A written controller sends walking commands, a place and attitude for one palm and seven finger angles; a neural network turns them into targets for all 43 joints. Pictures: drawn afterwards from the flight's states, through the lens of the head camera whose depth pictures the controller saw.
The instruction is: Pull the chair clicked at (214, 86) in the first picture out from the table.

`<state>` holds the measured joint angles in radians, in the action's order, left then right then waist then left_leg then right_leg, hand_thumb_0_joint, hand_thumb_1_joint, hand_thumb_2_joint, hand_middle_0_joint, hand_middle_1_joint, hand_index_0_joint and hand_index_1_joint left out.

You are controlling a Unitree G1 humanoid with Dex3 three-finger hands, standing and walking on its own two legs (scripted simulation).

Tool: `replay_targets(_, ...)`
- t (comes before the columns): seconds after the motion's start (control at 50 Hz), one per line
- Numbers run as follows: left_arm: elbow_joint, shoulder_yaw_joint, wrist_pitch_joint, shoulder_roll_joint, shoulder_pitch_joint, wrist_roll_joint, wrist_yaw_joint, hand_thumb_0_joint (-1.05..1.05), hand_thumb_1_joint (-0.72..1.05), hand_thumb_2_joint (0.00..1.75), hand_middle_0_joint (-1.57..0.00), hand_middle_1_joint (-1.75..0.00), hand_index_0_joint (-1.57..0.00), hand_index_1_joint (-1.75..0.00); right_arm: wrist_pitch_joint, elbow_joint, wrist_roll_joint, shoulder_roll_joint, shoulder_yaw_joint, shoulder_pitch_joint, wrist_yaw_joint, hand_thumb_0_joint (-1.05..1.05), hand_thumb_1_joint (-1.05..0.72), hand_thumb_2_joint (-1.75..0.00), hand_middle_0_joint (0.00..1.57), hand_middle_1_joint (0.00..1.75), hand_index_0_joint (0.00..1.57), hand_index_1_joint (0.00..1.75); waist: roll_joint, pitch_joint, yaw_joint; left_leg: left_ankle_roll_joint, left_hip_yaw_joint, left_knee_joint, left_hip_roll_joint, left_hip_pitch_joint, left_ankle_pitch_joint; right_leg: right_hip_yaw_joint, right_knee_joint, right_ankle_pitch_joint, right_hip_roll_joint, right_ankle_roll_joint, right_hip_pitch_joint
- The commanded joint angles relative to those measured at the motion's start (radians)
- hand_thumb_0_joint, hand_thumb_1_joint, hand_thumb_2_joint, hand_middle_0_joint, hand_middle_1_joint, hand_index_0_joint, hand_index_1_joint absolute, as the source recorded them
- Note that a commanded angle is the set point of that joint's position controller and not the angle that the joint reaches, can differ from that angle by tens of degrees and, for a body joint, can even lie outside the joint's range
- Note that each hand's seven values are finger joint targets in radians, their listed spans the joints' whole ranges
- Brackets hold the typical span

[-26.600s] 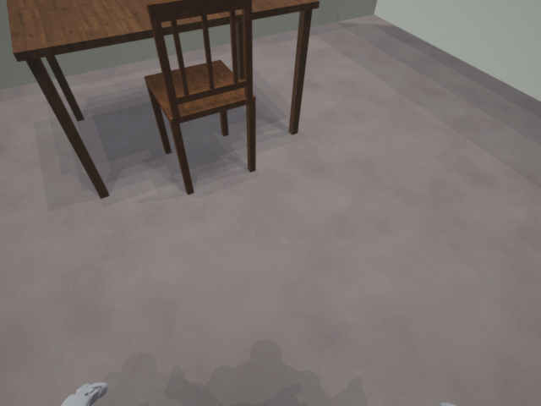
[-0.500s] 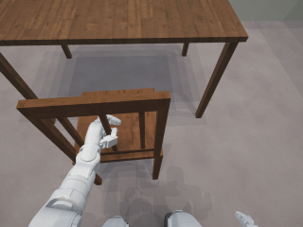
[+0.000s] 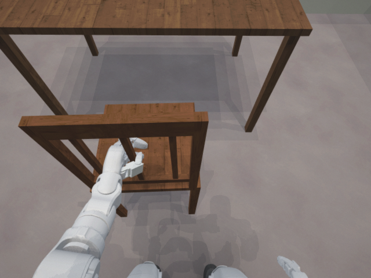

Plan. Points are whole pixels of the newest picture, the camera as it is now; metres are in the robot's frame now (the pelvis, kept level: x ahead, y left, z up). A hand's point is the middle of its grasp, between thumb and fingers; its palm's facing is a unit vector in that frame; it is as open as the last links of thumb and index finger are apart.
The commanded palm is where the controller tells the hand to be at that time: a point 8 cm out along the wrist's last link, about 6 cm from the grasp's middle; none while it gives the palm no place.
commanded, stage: step backward, pulling the chair out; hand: left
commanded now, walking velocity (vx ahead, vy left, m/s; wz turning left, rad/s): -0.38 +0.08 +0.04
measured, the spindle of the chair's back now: (134, 160) +0.39 +0.15 -0.09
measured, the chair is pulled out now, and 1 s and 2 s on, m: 0.34 0.54 0.62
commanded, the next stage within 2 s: stop walking, hand still on the chair in 0.90 s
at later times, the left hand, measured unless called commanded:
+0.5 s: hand (138, 204) +0.26 +0.12 -0.05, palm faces -0.01 -0.99 -0.17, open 4.8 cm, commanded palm +0.26 +0.17 -0.06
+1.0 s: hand (132, 261) +0.15 +0.12 -0.05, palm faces -0.05 -0.98 -0.17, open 4.9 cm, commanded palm +0.14 +0.16 -0.04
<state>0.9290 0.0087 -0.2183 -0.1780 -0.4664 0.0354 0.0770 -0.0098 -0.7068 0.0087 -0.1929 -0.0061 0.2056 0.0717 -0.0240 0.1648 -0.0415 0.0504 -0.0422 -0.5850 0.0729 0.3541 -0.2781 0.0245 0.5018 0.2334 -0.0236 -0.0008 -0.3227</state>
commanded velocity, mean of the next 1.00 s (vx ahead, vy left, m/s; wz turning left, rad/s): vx -0.33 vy -0.04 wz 0.02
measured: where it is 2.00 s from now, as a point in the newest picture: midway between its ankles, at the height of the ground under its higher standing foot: outside the picture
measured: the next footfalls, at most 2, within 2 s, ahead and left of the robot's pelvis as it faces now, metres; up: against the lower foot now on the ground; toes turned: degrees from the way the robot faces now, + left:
left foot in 0.24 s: -0.03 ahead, +0.15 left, +0.00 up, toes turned +1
right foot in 0.46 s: -0.03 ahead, -0.12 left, +0.00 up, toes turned -1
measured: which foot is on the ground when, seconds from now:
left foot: down 0.00-0.06, up 0.08-0.22, down 0.24-0.54, up 0.56-0.74, down 0.76-1.00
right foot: down 0.00-0.34, up 0.36-0.44, down 0.46-0.82, up 0.84-0.98, down 1.00-1.00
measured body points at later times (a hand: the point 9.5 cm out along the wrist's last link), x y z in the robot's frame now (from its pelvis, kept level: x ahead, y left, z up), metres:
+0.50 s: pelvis -0.09 -0.01 +0.00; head +0.00 -0.01 +0.44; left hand +0.26 +0.17 -0.04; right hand +0.01 -0.25 -0.13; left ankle -0.07 +0.15 -0.73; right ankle -0.07 -0.12 -0.73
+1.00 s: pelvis -0.20 +0.00 +0.00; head -0.12 -0.01 +0.44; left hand +0.15 +0.17 -0.04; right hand -0.12 -0.25 -0.13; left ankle -0.19 +0.15 -0.73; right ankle -0.21 -0.13 -0.73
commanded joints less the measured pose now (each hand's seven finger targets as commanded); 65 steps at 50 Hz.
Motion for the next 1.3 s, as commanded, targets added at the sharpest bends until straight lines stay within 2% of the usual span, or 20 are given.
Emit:
replay_targets(0.0,-0.154,0.029,-0.085,-0.159,-0.317,-0.038,0.014,0.00,0.90,0.90,-0.50,-1.45,-0.50,-1.45,0.028,0.055,-0.016,-0.175,-0.065,0.088,0.025,0.00,-0.90,-0.90,0.20,0.30,0.20,0.30,0.023,-0.522,-0.033,-0.017,-0.001,-0.083,0.074,-0.106,0.414,-0.138,-0.035,-0.849,0.214,0.067,0.364)
replay_targets(0.04,-0.106,0.066,-0.072,-0.188,-0.282,-0.030,0.015,0.00,0.90,0.90,-0.50,-1.45,-0.50,-1.45,0.031,0.071,-0.026,-0.166,-0.064,0.026,0.040,0.00,-0.90,-0.90,0.20,0.30,0.20,0.30,0.138,-0.557,0.001,-0.002,-0.014,-0.238,-0.021,0.034,-0.143,-0.200,-0.040,-1.049,0.342,0.109,0.414)
replay_targets(0.1,-0.100,0.072,-0.042,-0.186,-0.242,-0.027,0.018,0.00,0.90,0.90,-0.50,-1.45,-0.50,-1.45,0.032,0.067,-0.024,-0.166,-0.044,-0.008,0.039,0.00,-0.90,-0.90,0.20,0.30,0.20,0.30,0.066,-0.516,0.023,-0.008,-0.080,-0.259,-0.010,0.068,-0.207,-0.197,-0.043,-0.823,0.387,0.143,0.334)
replay_targets(0.2,-0.158,0.030,-0.012,-0.133,-0.188,-0.004,0.023,0.00,0.90,0.90,-0.50,-1.45,-0.50,-1.45,0.012,0.082,-0.028,-0.188,-0.040,0.022,0.059,0.00,-0.90,-0.90,0.20,0.30,0.20,0.30,0.128,-0.535,0.001,-0.019,-0.042,0.098,0.039,-0.064,0.136,-0.099,0.025,-0.734,0.272,0.066,0.359)
replay_targets(0.24,-0.227,-0.004,-0.018,-0.094,-0.214,0.003,0.015,0.00,0.90,0.90,-0.50,-1.45,-0.50,-1.45,-0.001,0.114,-0.027,-0.211,-0.059,0.029,0.058,0.00,-0.90,-0.90,0.20,0.30,0.20,0.30,0.046,-0.531,-0.010,-0.072,-0.105,0.133,0.134,-0.159,0.540,-0.047,0.050,-0.570,0.148,-0.001,0.266)
replay_targets(0.28,-0.279,-0.010,-0.031,-0.090,-0.256,-0.003,0.008,0.00,0.90,0.90,-0.50,-1.45,-0.50,-1.45,-0.007,0.123,-0.015,-0.193,-0.058,0.022,0.050,0.00,-0.90,-0.90,0.20,0.30,0.20,0.30,-0.092,-0.521,-0.020,-0.096,-0.097,0.128,0.174,-0.212,0.665,-0.030,0.093,-0.463,0.105,-0.012,0.207)
replay_targets(0.32,-0.302,-0.035,-0.033,-0.057,-0.271,-0.015,0.001,0.00,0.90,0.90,-0.50,-1.45,-0.50,-1.45,-0.009,0.130,-0.001,-0.175,-0.050,0.002,0.032,0.00,-0.90,-0.90,0.20,0.30,0.20,0.30,-0.257,-0.478,-0.010,-0.124,-0.128,0.173,0.226,-0.188,0.724,-0.016,0.194,-0.024,0.076,-0.001,0.124)
replay_targets(0.36,-0.282,-0.017,-0.035,-0.063,-0.261,-0.019,0.007,0.00,0.90,0.90,-0.50,-1.45,-0.50,-1.45,-0.003,0.122,0.006,-0.169,-0.052,0.010,0.018,0.00,-0.90,-0.90,0.20,0.30,0.20,0.30,-0.285,-0.438,0.003,-0.158,-0.138,0.155,0.257,-0.181,0.719,-0.019,0.197,0.150,0.058,0.011,0.086)
replay_targets(0.4,-0.259,-0.008,-0.036,-0.070,-0.260,-0.017,0.010,0.00,0.90,0.90,-0.50,-1.45,-0.50,-1.45,0.003,0.108,-0.003,-0.172,-0.058,0.045,0.010,0.00,-0.90,-0.90,0.20,0.30,0.20,0.30,-0.201,-0.441,-0.002,-0.151,-0.129,0.066,0.251,-0.258,0.803,-0.031,0.085,0.023,0.060,0.014,0.094)
replay_targets(0.46,-0.196,-0.005,-0.061,-0.098,-0.324,-0.031,0.011,0.00,0.90,0.90,-0.50,-1.45,-0.50,-1.45,0.021,0.075,-0.012,-0.174,-0.062,0.069,0.011,0.00,-0.90,-0.90,0.20,0.30,0.20,0.30,-0.088,-0.476,-0.019,-0.074,-0.053,-0.046,0.163,-0.253,0.682,-0.061,-0.087,-0.476,0.123,0.024,0.207)
replay_targets(0.52,-0.089,0.063,-0.059,-0.197,-0.318,-0.028,0.024,0.00,0.90,0.90,-0.50,-1.45,-0.50,-1.45,0.029,0.053,-0.029,-0.177,-0.069,0.048,0.041,0.00,-0.90,-0.90,0.20,0.30,0.20,0.30,0.180,-0.524,-0.008,-0.001,0.011,-0.238,-0.005,-0.018,-0.114,-0.215,-0.066,-0.973,0.335,0.110,0.342)
replay_targets(0.58,-0.057,0.060,-0.043,-0.190,-0.310,-0.028,0.019,0.00,0.90,0.90,-0.50,-1.45,-0.50,-1.45,0.041,0.041,-0.022,-0.173,-0.050,-0.007,0.042,0.00,-0.90,-0.90,0.20,0.30,0.20,0.30,0.083,-0.481,0.023,-0.011,-0.080,-0.348,-0.016,0.029,-0.230,-0.216,-0.091,-0.668,0.393,0.145,0.230)
replay_targets(0.72,-0.103,0.019,-0.011,-0.117,-0.238,-0.003,0.027,0.00,0.90,0.90,-0.50,-1.45,-0.50,-1.45,0.040,0.051,-0.027,-0.183,-0.033,0.040,0.060,0.00,-0.90,-0.90,0.20,0.30,0.20,0.30,0.167,-0.495,0.008,-0.021,-0.005,0.109,0.016,-0.078,0.004,-0.114,-0.033,-0.485,0.273,0.056,0.281)
replay_targets(0.78,-0.161,-0.033,-0.007,-0.054,-0.244,0.006,0.013,0.00,0.90,0.90,-0.50,-1.45,-0.50,-1.45,0.018,0.099,-0.025,-0.225,-0.058,0.050,0.055,0.00,-0.90,-0.90,0.20,0.30,0.20,0.30,-0.075,-0.454,0.004,-0.119,-0.140,0.195,0.205,-0.159,0.475,-0.009,0.122,-0.228,0.077,-0.024,0.156)
replay_targets(0.82,-0.238,-0.043,-0.019,-0.034,-0.308,-0.001,0.000,0.00,0.90,0.90,-0.50,-1.45,-0.50,-1.45,0.019,0.114,0.003,-0.172,-0.038,-0.005,0.034,0.00,-0.90,-0.90,0.20,0.30,0.20,0.30,-0.305,-0.420,0.009,-0.176,-0.188,0.224,0.274,-0.126,0.565,-0.012,0.298,0.177,0.067,-0.013,0.061)
replay_targets(0.92,-0.140,-0.040,-0.017,-0.036,-0.321,-0.014,-0.001,0.00,0.90,0.90,-0.50,-1.45,-0.50,-1.45,0.032,0.065,-0.013,-0.195,-0.064,0.089,-0.004,0.00,-0.90,-0.90,0.20,0.30,0.20,0.30,-0.145,-0.405,-0.005,-0.134,-0.147,0.009,0.247,-0.439,0.937,-0.025,-0.025,0.033,0.054,0.010,-0.015)
replay_targets(1.0,-0.294,0.003,-0.058,-0.133,-0.304,-0.034,-0.013,0.00,0.90,0.90,-0.50,-1.45,-0.50,-1.45,0.037,0.099,-0.023,-0.179,-0.053,0.082,-0.001,0.00,-0.90,-0.90,0.20,0.30,0.20,0.30,-0.111,-0.470,-0.007,-0.073,-0.054,-0.033,0.159,-0.293,0.706,-0.048,-0.124,-0.479,0.127,0.024,0.242)
replay_targets(1.06,-0.239,0.049,-0.019,-0.167,-0.240,-0.002,0.007,0.00,0.90,0.90,-0.50,-1.45,-0.50,-1.45,0.031,0.126,-0.048,-0.162,-0.047,0.026,0.027,0.00,-0.90,-0.90,0.20,0.30,0.20,0.30,0.119,-0.537,-0.001,-0.023,0.016,-0.039,0.064,-0.141,0.216,-0.115,-0.025,-0.636,0.225,0.068,0.368)
replay_targets(1.14,-0.234,0.060,0.018,-0.179,-0.217,0.004,0.023,0.00,0.90,0.90,-0.50,-1.45,-0.50,-1.45,0.026,0.130,-0.046,-0.150,-0.021,-0.003,0.033,0.00,-0.90,-0.90,0.20,0.30,0.20,0.30,0.025,-0.457,0.015,-0.056,0.014,0.073,0.035,-0.158,0.014,-0.115,-0.107,0.056,0.184,0.026,0.193)
replay_targets(1.28,-0.170,0.020,0.017,-0.121,-0.187,0.002,0.019,0.00,0.90,0.90,-0.50,-1.45,-0.50,-1.45,0.014,0.089,-0.030,-0.145,-0.023,0.006,0.044,0.00,-0.90,-0.90,0.20,0.30,0.20,0.30,0.106,-0.289,0.004,-0.069,0.041,0.018,-0.030,-0.182,-0.096,-0.155,-0.230,0.425,0.217,0.052,0.007)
